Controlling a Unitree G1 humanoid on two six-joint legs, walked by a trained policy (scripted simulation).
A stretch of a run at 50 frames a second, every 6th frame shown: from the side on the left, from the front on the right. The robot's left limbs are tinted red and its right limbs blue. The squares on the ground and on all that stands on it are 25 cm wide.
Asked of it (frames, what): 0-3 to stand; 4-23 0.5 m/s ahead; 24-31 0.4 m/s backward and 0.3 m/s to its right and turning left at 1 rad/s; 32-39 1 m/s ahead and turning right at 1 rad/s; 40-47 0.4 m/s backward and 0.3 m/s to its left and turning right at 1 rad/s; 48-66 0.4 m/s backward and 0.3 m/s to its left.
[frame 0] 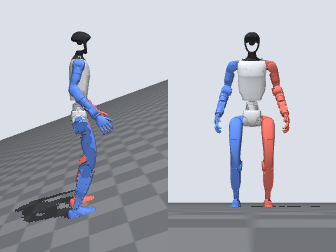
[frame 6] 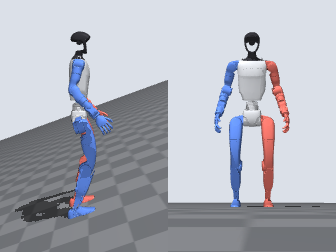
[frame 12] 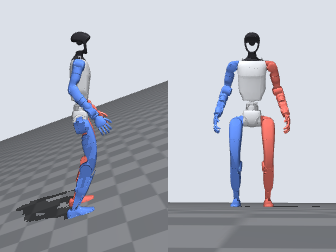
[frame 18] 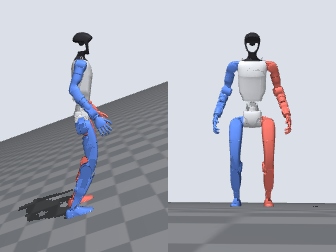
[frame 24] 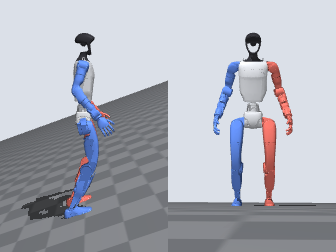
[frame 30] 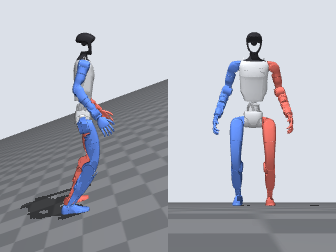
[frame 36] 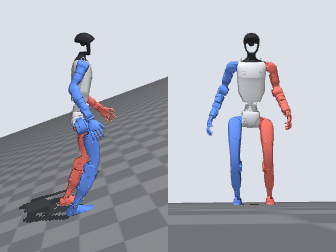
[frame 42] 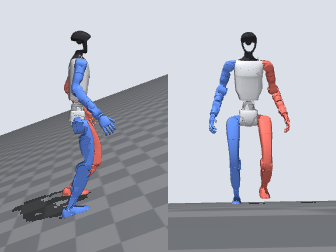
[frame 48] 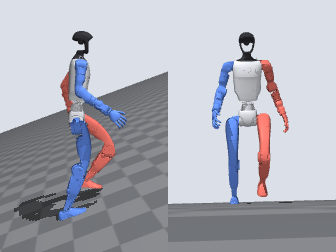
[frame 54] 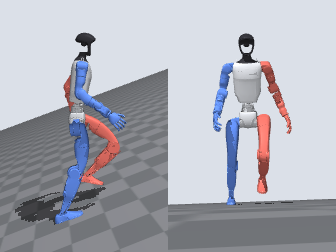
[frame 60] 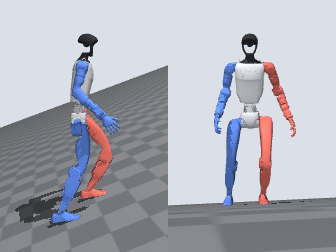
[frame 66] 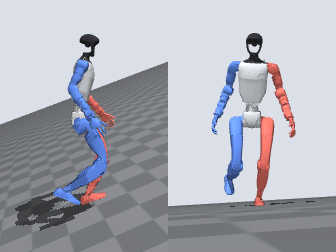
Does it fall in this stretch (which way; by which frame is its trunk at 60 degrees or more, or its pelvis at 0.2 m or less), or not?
no
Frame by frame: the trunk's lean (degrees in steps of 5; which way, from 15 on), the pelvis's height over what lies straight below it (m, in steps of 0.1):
0: 0, 0.8
6: 0, 0.8
12: 0, 0.8
18: 0, 0.8
24: 0, 0.7
30: 0, 0.7
36: 5, 0.7
42: 5, 0.8
48: 5, 0.7
54: 5, 0.7
60: 10, 0.7
66: 10, 0.7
